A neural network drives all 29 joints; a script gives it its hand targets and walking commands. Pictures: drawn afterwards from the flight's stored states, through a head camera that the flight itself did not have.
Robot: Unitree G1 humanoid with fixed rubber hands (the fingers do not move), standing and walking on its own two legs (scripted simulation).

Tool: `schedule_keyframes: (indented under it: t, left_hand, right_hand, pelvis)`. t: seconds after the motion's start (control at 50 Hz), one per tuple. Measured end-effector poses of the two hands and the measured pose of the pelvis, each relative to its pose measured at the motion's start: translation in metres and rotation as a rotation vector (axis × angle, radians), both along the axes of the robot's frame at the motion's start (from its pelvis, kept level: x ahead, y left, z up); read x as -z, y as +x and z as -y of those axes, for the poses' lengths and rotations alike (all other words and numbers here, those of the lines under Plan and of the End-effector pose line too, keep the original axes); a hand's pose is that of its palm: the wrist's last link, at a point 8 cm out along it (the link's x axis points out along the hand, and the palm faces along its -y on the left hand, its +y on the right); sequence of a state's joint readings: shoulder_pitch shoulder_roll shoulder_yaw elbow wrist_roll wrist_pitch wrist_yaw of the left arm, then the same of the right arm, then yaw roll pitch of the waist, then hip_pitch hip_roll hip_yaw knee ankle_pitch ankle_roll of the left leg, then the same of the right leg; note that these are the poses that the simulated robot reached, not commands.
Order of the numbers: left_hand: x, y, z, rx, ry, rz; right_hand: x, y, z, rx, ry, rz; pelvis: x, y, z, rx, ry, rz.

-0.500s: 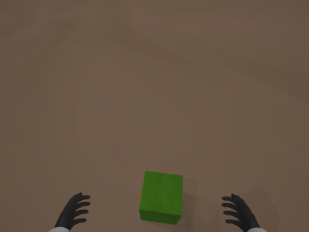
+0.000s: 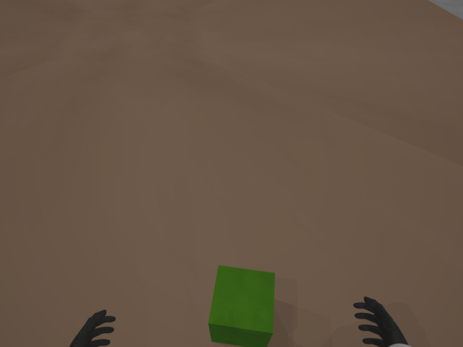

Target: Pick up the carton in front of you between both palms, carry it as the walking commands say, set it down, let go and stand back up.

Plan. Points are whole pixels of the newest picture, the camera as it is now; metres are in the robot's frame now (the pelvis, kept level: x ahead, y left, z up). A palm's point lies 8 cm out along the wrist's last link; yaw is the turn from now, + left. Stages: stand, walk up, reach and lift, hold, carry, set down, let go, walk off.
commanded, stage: stand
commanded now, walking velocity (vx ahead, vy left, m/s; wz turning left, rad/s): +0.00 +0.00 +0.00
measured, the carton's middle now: (242, 308) +0.39 -0.04 -0.64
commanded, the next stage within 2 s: none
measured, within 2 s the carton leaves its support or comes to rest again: neither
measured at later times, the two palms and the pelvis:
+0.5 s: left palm out of the picture +0.13 +0.28 -0.09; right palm out of the picture +0.14 -0.30 -0.09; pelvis +0.01 -0.01 +0.00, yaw +1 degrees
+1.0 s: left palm out of the picture +0.09 +0.29 -0.09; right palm out of the picture +0.10 -0.31 -0.09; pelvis +0.00 -0.01 +0.01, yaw +1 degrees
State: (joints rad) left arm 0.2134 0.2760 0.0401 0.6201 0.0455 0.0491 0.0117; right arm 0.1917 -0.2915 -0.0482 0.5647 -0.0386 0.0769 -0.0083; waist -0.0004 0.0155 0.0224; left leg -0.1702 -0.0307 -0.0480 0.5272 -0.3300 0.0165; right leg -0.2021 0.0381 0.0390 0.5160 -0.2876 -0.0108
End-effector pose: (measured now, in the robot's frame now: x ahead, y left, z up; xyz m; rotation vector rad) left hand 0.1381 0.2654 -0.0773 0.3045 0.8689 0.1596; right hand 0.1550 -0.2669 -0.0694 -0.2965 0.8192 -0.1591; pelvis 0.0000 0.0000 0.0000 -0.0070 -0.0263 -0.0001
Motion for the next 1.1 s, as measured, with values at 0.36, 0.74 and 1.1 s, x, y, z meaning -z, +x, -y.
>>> schedule_keyframes:
  t: [0.36,0.74,1.1]
  left_hand:
    - [0.005,-0.008,-0.017,-0.045,0.059,-0.085]
    - [0.010,-0.031,-0.023,-0.076,0.054,-0.155]
    - [0.012,-0.057,-0.031,-0.089,0.062,-0.213]
  right_hand:
    - [0.019,-0.010,0.025,0.000,-0.040,-0.112]
    - [0.020,-0.031,0.038,0.011,-0.065,-0.181]
    - [0.024,-0.057,0.043,0.020,-0.071,-0.244]
  pelvis:
    - [-0.003,0.013,0.009,-0.012,0.002,-0.017]
    - [-0.008,0.007,0.011,-0.014,0.004,0.008]
    - [-0.011,-0.005,0.010,-0.014,0.006,0.016]
